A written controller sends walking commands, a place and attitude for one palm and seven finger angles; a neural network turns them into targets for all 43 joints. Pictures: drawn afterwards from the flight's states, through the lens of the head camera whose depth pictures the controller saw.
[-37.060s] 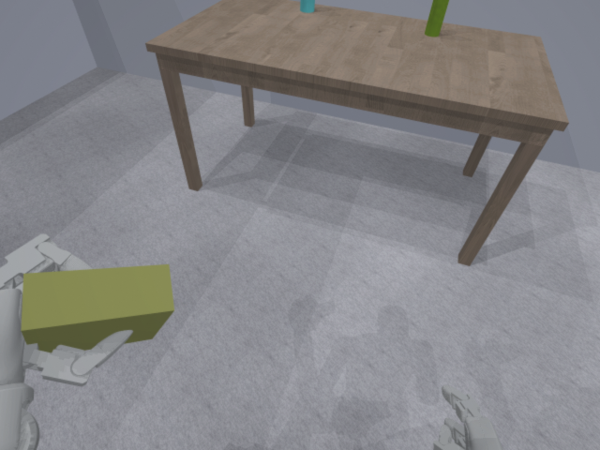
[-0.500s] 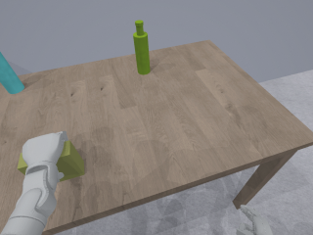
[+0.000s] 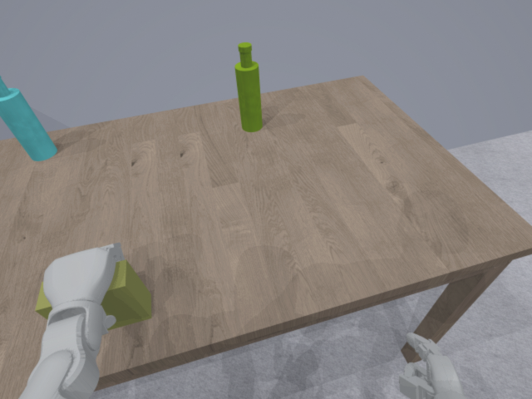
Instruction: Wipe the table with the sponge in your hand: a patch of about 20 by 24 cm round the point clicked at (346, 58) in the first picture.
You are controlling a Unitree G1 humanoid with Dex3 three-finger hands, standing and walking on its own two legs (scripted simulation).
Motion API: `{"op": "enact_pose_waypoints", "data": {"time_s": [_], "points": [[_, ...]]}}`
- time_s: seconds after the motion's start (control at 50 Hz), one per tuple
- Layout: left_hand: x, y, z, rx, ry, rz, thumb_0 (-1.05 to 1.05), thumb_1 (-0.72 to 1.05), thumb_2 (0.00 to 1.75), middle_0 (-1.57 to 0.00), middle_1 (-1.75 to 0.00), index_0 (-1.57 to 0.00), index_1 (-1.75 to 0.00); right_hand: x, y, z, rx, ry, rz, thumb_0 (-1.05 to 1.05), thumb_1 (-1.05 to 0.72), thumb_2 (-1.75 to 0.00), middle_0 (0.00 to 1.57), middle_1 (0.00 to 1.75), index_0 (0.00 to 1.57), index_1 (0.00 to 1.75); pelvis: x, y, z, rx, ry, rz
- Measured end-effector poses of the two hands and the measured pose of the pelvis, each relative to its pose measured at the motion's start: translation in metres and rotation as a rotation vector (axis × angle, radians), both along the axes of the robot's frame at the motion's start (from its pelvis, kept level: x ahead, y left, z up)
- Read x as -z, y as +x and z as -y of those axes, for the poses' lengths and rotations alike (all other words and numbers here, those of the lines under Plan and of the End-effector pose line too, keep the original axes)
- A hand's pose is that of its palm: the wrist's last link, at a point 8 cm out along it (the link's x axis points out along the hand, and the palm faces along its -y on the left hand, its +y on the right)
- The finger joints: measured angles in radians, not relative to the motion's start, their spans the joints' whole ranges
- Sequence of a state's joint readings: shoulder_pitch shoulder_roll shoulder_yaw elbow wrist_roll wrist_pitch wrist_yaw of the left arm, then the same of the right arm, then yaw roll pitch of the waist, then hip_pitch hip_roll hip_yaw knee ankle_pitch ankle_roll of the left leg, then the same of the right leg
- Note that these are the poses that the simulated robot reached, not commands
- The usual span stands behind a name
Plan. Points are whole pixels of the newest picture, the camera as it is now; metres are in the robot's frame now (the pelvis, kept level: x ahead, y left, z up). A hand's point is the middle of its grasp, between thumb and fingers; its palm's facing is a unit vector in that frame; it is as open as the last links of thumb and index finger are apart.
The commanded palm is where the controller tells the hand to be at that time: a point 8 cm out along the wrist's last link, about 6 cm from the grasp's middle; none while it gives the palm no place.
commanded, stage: lift the sponge slowly off the table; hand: left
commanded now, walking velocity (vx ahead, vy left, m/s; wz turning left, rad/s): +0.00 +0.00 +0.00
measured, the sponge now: (105, 306) +0.24 +0.30 +0.00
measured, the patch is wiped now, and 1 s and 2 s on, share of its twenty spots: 1.00 1.00 1.00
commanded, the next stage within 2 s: none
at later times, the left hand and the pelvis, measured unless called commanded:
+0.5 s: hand (94, 298) +0.23 +0.30 +0.04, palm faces -0.03 -0.09 -1.00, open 9.0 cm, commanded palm +0.21 +0.29 +0.10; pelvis -0.01 +0.00 +0.00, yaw +0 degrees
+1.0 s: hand (93, 293) +0.23 +0.28 +0.07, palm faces -0.02 -0.09 -1.00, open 9.0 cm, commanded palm +0.21 +0.28 +0.14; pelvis -0.01 -0.01 +0.01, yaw +1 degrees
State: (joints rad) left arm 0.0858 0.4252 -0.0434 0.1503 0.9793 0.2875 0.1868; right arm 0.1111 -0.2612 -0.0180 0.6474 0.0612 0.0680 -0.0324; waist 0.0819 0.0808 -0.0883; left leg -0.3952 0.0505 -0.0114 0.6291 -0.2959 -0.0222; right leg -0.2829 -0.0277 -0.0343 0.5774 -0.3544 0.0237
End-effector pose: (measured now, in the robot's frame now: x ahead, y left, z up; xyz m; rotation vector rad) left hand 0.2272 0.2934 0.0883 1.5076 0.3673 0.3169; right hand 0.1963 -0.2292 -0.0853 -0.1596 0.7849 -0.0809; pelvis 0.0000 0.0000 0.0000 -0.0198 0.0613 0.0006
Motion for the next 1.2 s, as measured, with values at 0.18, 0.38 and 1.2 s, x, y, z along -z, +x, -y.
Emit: {"op": "enact_pose_waypoints", "data": {"time_s": [0.18,0.38,1.2], "points": [[-0.001,-0.002,-0.001,0.014,-0.018,-0.010,0.02,-0.41,1.10,-0.79,-1.44,-0.81,-1.48,-0.001,-0.003,-0.002,0.003,-0.007,0.000,0.01,-0.90,-0.90,0.20,0.30,0.20,0.30,-0.001,-0.002,-0.001,0.003,0.000,0.013],[-0.005,-0.011,-0.004,0.019,-0.039,-0.004,0.01,-0.42,1.10,-0.80,-1.44,-0.82,-1.47,-0.006,-0.002,-0.005,-0.003,-0.017,0.019,0.01,-0.90,-0.90,0.20,0.30,0.20,0.30,-0.003,-0.003,-0.003,0.001,-0.002,0.030],[-0.050,-0.011,0.018,0.047,-0.035,0.036,-0.01,-0.44,1.10,-0.83,-1.41,-0.84,-1.45,-0.021,0.017,-0.004,-0.065,-0.011,0.092,0.01,-0.90,-0.90,0.20,0.30,0.20,0.30,-0.012,-0.013,0.015,-0.013,0.007,0.108]]}}
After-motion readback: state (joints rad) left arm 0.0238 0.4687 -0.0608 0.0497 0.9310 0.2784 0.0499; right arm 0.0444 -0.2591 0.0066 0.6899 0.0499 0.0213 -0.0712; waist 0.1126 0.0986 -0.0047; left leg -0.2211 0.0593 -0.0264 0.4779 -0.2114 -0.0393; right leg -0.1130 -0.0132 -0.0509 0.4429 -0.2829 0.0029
